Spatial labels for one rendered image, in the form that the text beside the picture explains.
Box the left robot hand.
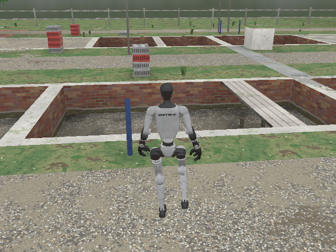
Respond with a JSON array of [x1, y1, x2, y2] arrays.
[[138, 145, 150, 156]]

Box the left robot upper arm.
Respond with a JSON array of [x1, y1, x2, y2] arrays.
[[143, 106, 156, 135]]

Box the robot head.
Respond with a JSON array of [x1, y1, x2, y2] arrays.
[[158, 83, 176, 108]]

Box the right robot thigh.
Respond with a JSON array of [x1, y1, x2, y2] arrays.
[[175, 145, 186, 175]]

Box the right robot hand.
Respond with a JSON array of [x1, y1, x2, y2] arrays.
[[190, 148, 202, 161]]

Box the left robot forearm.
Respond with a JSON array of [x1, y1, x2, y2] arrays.
[[139, 127, 148, 147]]

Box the right robot upper arm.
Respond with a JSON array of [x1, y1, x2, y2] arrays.
[[178, 106, 193, 135]]

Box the right robot forearm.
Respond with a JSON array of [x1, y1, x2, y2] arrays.
[[188, 127, 200, 150]]

